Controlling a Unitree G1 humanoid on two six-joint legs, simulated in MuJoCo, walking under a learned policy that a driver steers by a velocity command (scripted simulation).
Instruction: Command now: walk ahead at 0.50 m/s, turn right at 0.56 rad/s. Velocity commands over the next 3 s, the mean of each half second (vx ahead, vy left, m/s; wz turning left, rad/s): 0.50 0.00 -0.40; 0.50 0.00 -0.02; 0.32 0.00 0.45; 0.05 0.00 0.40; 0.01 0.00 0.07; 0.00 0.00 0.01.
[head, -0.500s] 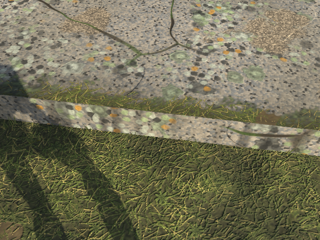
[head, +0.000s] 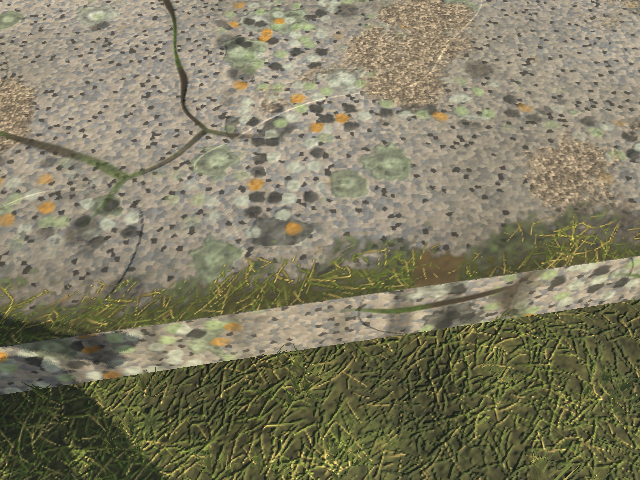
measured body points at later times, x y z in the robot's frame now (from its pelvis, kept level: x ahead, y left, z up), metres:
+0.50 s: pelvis +0.28 +0.05 +0.00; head +0.30 +0.06 +0.45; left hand +0.39 +0.31 -0.13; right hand +0.32 -0.23 -0.11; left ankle +0.32 +0.13 -0.74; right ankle +0.18 -0.06 -0.66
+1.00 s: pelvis +0.48 -0.04 +0.01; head +0.49 -0.06 +0.46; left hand +0.62 +0.19 -0.11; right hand +0.48 -0.30 -0.14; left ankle +0.46 +0.10 -0.65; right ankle +0.50 -0.11 -0.74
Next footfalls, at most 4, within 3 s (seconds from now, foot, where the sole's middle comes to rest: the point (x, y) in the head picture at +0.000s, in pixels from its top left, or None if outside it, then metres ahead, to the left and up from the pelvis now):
0.34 left None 0.36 0.12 -0.78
0.82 right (399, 444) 0.54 -0.12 -0.78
1.46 left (300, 249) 0.90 0.09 -0.59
2.22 right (375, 206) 1.03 -0.09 -0.59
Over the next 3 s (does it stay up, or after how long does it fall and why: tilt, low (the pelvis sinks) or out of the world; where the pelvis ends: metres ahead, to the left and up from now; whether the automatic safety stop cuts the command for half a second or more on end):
stays up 0.95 -0.02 0.20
